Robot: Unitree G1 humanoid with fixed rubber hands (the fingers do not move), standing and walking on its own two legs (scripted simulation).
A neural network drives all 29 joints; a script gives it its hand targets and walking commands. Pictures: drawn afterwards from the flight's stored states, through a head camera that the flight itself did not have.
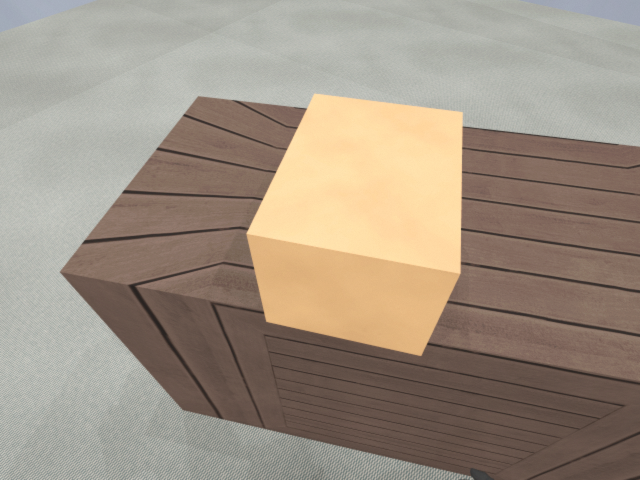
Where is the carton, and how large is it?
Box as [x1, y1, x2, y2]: [247, 94, 462, 355]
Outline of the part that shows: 314,94 247,231 247,238 266,321 420,355 459,275 462,112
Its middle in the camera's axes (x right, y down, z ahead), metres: +0.06 -0.04 +0.57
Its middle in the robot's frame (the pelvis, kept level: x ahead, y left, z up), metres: +0.46 -0.06 +0.06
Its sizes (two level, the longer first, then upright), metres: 0.298 0.224 0.195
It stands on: a pedestal, 0.72 m high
